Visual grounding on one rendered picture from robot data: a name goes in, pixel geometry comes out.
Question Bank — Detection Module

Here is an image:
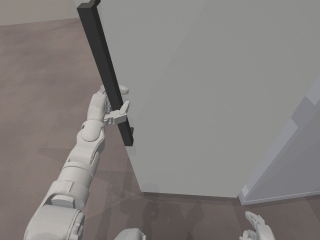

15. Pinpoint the fridge door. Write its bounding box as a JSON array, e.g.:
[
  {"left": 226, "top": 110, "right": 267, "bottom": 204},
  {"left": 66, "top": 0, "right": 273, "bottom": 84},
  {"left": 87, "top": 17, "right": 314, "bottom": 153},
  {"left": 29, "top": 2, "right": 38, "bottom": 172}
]
[{"left": 74, "top": 0, "right": 320, "bottom": 198}]

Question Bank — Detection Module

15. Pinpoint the robot left upper arm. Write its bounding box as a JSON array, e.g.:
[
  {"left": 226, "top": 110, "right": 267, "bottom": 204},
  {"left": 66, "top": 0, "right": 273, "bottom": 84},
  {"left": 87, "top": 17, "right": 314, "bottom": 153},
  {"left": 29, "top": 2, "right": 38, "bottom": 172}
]
[{"left": 26, "top": 204, "right": 85, "bottom": 240}]

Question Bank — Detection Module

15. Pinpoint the robot left thigh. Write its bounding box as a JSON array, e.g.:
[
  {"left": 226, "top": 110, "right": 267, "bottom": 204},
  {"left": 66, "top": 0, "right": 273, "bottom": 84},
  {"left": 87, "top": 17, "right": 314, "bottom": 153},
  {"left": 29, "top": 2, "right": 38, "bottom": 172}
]
[{"left": 114, "top": 228, "right": 147, "bottom": 240}]

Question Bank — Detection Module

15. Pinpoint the handle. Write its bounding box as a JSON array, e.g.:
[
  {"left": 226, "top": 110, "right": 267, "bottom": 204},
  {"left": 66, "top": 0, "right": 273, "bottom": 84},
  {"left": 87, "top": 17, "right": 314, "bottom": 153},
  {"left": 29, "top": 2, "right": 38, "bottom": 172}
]
[{"left": 76, "top": 0, "right": 134, "bottom": 147}]

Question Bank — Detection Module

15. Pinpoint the robot left hand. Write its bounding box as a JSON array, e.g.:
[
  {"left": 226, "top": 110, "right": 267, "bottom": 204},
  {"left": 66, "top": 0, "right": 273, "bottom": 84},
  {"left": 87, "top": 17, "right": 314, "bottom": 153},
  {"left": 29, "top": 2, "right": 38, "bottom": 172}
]
[{"left": 86, "top": 85, "right": 130, "bottom": 126}]

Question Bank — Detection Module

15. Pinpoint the robot right hand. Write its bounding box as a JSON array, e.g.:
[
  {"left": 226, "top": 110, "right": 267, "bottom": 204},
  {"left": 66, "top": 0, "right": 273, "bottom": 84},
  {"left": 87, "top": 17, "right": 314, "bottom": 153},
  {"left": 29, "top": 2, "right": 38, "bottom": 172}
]
[{"left": 239, "top": 211, "right": 276, "bottom": 240}]

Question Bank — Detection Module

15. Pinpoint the robot left forearm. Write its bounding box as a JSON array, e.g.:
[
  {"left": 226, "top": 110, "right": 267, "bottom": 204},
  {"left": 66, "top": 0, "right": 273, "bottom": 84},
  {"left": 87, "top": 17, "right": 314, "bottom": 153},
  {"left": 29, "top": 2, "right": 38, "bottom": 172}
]
[{"left": 23, "top": 120, "right": 106, "bottom": 240}]

